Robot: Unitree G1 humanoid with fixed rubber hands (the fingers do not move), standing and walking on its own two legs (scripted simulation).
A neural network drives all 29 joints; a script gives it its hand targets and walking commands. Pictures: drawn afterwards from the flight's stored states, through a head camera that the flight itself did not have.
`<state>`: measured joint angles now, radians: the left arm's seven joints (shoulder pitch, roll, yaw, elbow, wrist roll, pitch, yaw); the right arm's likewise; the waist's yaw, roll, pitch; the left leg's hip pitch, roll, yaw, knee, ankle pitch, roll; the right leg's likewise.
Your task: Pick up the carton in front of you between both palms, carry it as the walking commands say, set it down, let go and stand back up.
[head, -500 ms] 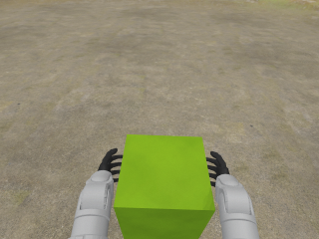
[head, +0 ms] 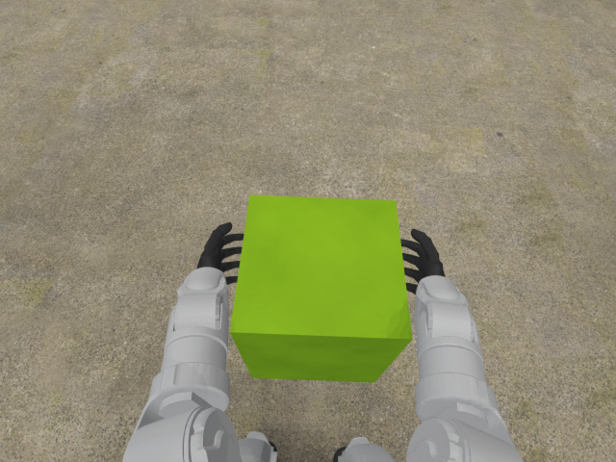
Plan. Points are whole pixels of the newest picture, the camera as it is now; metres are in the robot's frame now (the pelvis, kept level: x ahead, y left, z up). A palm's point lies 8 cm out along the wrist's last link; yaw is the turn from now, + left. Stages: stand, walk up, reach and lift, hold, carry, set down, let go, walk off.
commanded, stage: set down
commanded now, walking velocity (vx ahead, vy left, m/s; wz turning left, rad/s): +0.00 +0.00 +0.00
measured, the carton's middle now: (317, 297) +0.37 +0.00 -0.10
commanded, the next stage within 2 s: none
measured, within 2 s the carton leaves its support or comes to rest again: rests again in 1.88 s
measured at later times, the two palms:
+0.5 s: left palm (242, 290) +0.42 +0.13 -0.20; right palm (401, 297) +0.42 -0.17 -0.20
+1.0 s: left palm (258, 303) +0.46 +0.12 -0.36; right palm (388, 311) +0.45 -0.18 -0.36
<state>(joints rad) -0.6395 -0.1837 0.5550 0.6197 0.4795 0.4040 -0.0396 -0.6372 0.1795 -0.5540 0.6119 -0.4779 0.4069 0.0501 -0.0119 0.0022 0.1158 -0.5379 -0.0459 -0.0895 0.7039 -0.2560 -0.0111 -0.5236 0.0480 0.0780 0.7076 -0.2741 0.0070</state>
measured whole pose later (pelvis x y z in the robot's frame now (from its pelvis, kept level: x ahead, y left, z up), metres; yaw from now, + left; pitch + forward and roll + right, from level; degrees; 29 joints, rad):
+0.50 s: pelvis +0.00 +0.00 -0.12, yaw +0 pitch +41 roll +0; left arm -0.71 -0.12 0.43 0.59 0.23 0.22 0.06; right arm -0.72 0.09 -0.45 0.60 -0.24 0.23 0.00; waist -0.02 0.02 -0.21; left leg -1.55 -0.09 -0.09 1.27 -0.43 -0.03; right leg -1.53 0.08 0.09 1.28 -0.45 0.03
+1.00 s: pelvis -0.04 +0.00 -0.26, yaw +0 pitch +46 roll +0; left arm -1.06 0.00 0.42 0.72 0.16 0.25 0.11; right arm -1.06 -0.06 -0.44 0.72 -0.16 0.25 -0.04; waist -0.03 0.03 -0.09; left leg -2.05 -0.13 -0.09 1.75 -0.51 -0.06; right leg -2.03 0.12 0.08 1.77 -0.54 0.06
